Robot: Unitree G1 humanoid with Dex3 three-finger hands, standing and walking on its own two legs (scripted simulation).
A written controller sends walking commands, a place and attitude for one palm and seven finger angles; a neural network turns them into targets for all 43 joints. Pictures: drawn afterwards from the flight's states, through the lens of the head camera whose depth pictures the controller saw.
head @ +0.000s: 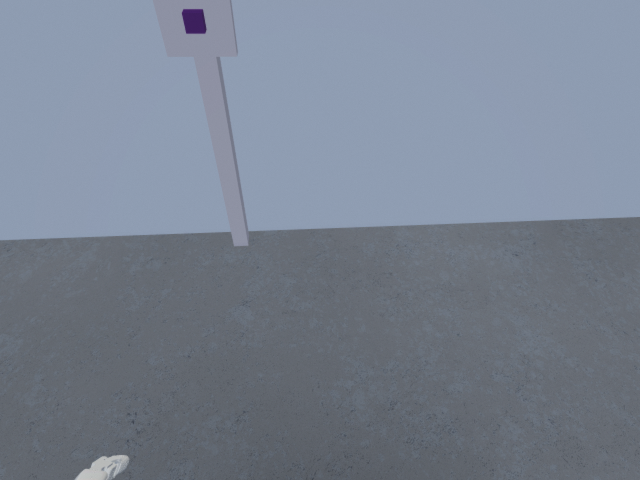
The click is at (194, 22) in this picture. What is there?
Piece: button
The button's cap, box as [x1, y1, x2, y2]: [182, 9, 206, 33]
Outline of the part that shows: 183,9 182,15 186,33 204,33 206,29 202,9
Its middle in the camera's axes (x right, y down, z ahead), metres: -0.31 -0.53 +0.94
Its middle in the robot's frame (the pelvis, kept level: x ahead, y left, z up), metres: +1.07 +0.36 +0.12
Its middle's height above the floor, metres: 0.89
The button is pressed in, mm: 0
